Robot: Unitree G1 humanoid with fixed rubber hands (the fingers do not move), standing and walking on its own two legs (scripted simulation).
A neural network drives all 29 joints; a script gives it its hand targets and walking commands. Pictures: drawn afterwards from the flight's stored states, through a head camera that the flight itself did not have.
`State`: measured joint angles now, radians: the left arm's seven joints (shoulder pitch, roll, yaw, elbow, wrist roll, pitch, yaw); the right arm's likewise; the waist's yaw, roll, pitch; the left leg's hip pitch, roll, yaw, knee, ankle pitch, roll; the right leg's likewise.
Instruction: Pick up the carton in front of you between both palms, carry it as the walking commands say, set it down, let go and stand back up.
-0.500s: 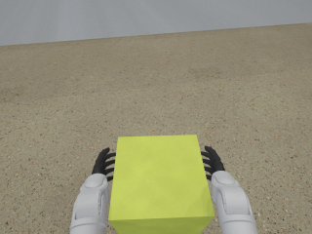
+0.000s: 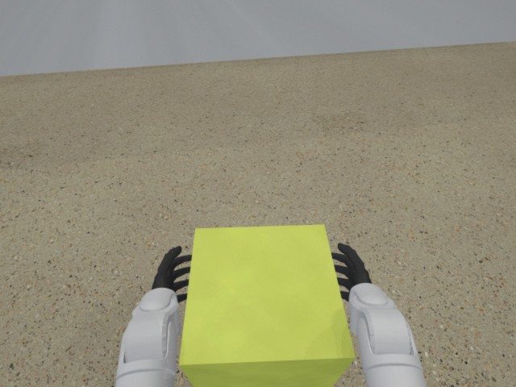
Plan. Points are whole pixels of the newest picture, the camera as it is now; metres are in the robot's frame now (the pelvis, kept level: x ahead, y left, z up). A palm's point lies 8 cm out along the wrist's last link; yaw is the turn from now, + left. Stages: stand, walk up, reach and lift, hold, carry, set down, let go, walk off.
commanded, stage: carry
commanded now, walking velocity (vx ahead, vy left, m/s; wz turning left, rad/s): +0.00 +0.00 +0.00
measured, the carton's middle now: (262, 317) +0.28 +0.00 -0.04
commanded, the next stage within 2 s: hold in 1.48 s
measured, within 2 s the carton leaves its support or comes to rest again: neither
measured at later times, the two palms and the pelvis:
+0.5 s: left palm (169, 299) +0.28 +0.15 +0.04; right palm (363, 293) +0.28 -0.16 +0.04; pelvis -0.01 -0.01 +0.00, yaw +0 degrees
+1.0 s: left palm (176, 302) +0.27 +0.13 +0.04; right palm (374, 298) +0.27 -0.17 +0.04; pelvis -0.02 -0.02 +0.00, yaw +0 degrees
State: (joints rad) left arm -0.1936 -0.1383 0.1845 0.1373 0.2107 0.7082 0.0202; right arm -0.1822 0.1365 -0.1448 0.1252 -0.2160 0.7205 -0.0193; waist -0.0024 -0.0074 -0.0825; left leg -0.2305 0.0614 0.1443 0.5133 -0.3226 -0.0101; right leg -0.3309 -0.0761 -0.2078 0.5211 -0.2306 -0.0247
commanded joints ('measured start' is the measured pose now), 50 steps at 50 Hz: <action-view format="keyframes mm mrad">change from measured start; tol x8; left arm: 1 -362 -814 -534 -33 -190 -16 -200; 5 -451 -839 -576 -74 -212 -15 -202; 50 -438 -885 -572 -45 -236 -16 -218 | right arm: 1 -426 790 533 -68 196 -35 195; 45 -437 853 519 -19 184 -26 196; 50 -480 855 580 -122 225 -24 196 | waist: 1 7 31 -270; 12 5 15 -181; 28 10 27 -308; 31 1 50 -203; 50 13 -7 -243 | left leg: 1 56 114 -99 -71 309 17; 5 22 97 -87 -97 165 9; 8 36 96 -94 -81 279 16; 21 -14 103 -74 -90 164 0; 28 37 93 -79 -49 284 2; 50 -13 85 -69 -76 139 -11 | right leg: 1 162 -98 119 -38 246 -13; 7 160 -100 122 -44 195 -7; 10 179 -119 126 -62 294 -8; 17 150 -105 122 -83 179 -6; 28 197 -103 118 -47 330 -11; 40 127 -87 121 -80 161 -1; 50 155 -107 133 -90 215 -17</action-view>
